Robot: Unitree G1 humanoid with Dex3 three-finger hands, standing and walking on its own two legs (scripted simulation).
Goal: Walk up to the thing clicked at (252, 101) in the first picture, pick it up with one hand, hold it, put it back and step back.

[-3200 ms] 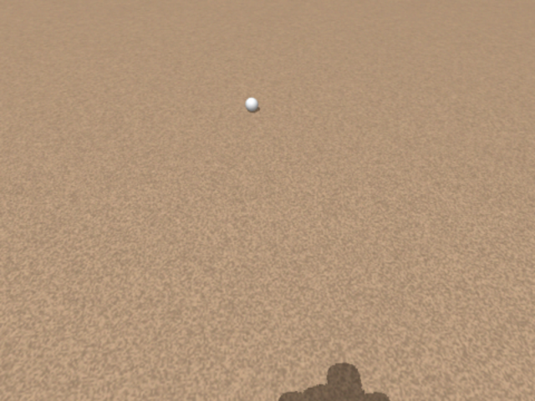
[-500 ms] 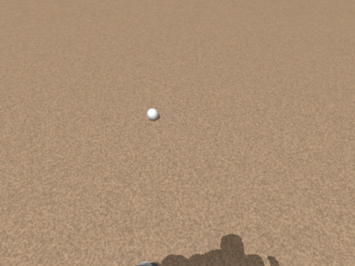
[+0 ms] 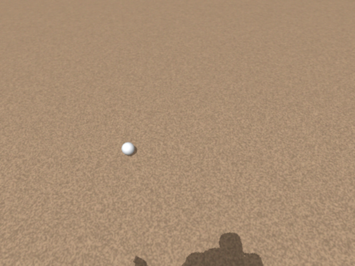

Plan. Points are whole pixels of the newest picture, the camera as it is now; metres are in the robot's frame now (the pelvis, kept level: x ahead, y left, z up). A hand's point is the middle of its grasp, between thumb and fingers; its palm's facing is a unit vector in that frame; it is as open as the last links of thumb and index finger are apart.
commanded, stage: walk up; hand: left
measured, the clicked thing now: (128, 148) +1.03 +0.32 -0.71
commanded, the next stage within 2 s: none
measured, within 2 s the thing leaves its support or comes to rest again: neither
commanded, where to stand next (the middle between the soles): +0.68 +0.08 m, yaw +0 degrees
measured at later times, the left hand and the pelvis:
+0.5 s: hand out of the picture +0.20 +0.32 -0.15, palm faces +0.03 -0.93 -0.37, open 7.4 cm; pelvis +0.20 +0.03 +0.00, yaw +2 degrees
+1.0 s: hand (80, 168) +0.47 +0.30 -0.11, palm faces -0.02 -0.90 -0.43, open 7.4 cm; pelvis +0.38 +0.02 +0.00, yaw +0 degrees
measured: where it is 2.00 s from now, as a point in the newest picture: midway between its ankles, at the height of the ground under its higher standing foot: (165, 202)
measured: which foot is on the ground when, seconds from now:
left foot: down 0.00-0.02, up 0.04-0.44, down 0.46-0.94, up 0.96-1.00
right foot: down 0.00-0.48, up 0.50-0.90, down 0.92-1.00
